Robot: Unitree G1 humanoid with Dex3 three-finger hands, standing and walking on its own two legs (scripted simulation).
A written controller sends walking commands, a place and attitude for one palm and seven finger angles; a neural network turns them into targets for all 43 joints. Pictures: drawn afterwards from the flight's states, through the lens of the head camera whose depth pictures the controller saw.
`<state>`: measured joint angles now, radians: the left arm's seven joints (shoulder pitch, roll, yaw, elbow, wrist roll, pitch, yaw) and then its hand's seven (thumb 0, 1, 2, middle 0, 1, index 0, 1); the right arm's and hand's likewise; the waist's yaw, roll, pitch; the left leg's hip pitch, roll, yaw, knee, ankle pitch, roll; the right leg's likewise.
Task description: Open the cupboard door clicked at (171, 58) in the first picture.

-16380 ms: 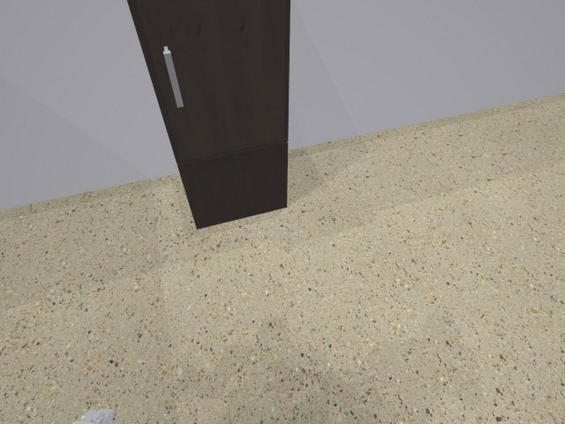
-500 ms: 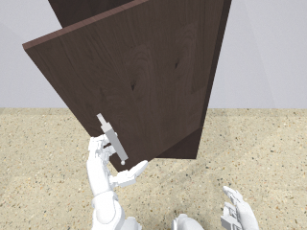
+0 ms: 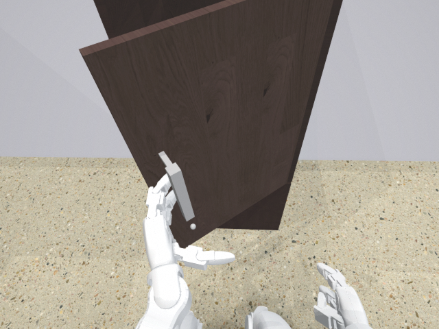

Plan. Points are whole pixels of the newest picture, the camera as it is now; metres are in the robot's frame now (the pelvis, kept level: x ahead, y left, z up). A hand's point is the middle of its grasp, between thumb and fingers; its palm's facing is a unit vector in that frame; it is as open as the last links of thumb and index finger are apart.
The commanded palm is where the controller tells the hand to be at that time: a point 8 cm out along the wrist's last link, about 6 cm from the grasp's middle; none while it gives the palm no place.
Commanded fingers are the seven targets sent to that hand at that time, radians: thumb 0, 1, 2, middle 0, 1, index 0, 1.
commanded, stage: slide the hand sideways off the handle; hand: left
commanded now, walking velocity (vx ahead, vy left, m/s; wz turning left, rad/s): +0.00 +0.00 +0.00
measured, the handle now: (177, 188) +0.36 +0.09 +0.06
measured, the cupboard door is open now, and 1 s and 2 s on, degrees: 37 37 37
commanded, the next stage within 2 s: draw the hand back to the body in 1.18 s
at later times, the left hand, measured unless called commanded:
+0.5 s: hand (169, 245) +0.25 +0.09 +0.05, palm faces -0.14 -0.99 +0.04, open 16.3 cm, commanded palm +0.22 +0.14 +0.05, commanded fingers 0.00 -0.50 0.30 -0.15 -0.30 -0.15 -0.30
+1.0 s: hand (138, 261) +0.23 +0.13 +0.06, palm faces -0.09 -0.99 +0.06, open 16.3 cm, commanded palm +0.19 +0.18 +0.05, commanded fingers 0.00 -0.50 0.30 -0.15 -0.30 -0.15 -0.30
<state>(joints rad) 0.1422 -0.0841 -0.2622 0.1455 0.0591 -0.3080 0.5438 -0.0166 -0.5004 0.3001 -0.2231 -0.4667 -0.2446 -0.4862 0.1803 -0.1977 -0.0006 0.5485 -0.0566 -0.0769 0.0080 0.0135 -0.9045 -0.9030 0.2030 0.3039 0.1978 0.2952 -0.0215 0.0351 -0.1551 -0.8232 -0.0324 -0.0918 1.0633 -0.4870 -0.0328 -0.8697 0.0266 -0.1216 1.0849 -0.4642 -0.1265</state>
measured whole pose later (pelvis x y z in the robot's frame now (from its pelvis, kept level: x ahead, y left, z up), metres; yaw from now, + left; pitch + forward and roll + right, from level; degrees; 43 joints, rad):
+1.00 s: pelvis +0.03 +0.09 -0.01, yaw -3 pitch +16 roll -2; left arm 0.60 0.04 -0.36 -0.31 0.07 -0.32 0.13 -0.02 -0.50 0.30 -0.14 -0.30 -0.16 -0.30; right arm 0.26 -0.20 0.03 0.30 0.00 0.00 0.05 0.01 -0.90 -0.90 0.21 0.30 0.20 0.30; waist 0.02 0.03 -0.16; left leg -0.88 -0.06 -0.02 1.21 -0.60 0.06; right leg -0.91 0.00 -0.05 1.16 -0.53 0.00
